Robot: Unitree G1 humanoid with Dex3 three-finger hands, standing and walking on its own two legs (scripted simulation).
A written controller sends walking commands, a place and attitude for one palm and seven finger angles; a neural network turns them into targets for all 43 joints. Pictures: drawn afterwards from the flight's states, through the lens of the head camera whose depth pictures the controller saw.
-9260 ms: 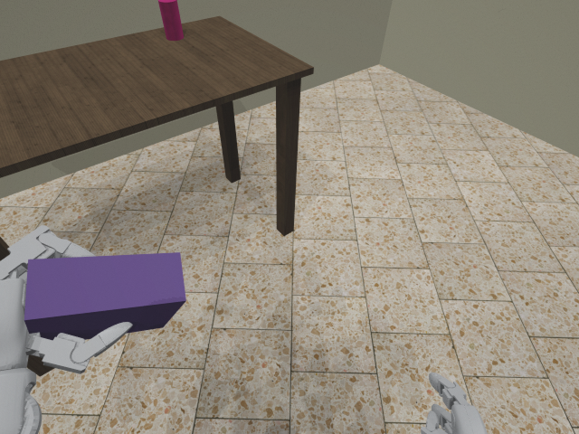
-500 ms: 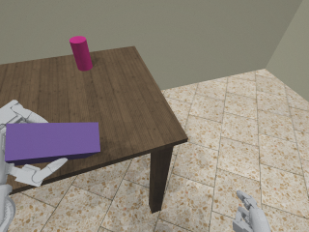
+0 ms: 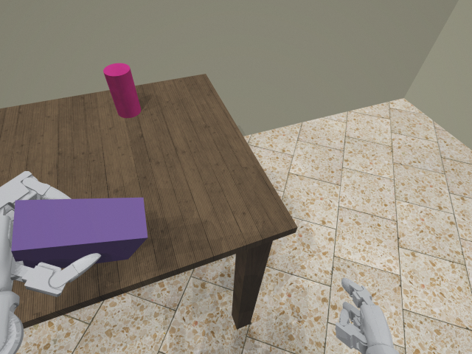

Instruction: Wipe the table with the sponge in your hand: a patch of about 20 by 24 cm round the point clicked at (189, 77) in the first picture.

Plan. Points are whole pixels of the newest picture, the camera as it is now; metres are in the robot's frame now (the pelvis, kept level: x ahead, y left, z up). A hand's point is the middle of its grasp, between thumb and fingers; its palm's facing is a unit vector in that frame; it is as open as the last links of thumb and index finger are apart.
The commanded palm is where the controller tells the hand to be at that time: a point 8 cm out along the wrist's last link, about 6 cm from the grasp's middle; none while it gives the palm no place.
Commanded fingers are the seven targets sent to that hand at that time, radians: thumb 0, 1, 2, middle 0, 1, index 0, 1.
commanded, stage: come to a stop and stand still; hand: left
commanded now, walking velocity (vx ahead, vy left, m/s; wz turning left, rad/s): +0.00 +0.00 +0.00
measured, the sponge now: (101, 233) +0.24 +0.20 +0.14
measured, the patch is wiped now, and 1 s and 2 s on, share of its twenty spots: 0.00 0.00 0.00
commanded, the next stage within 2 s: look again from close up in 1.12 s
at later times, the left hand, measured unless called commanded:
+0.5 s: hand (19, 235) +0.21 +0.28 +0.17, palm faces +0.37 -0.83 -0.42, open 9.6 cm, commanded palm +0.14 +0.30 +0.17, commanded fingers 0.00 0.10 1.30 -1.20 -1.60 -1.20 -1.60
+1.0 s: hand (22, 222) +0.24 +0.30 +0.15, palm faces +0.35 -0.85 -0.39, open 9.6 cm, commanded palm +0.17 +0.33 +0.17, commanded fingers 0.00 0.10 1.30 -1.20 -1.60 -1.20 -1.60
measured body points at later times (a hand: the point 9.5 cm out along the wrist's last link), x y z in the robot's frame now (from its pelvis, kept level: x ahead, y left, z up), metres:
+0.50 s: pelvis -0.02 +0.03 +0.00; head +0.00 +0.03 +0.45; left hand +0.19 +0.32 +0.19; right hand +0.14 -0.20 -0.08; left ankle +0.01 +0.12 -0.74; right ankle +0.00 -0.11 -0.74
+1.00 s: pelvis +0.01 +0.05 +0.00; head +0.05 +0.08 +0.44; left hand +0.22 +0.34 +0.17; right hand +0.21 -0.17 -0.06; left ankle +0.01 +0.12 -0.74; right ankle +0.00 -0.11 -0.74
